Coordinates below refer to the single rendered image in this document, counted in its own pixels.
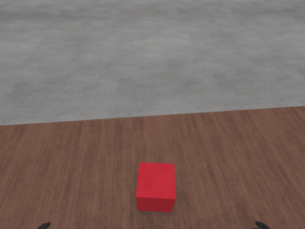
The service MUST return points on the carton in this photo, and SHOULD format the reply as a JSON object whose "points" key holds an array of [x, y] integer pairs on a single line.
{"points": [[155, 189]]}

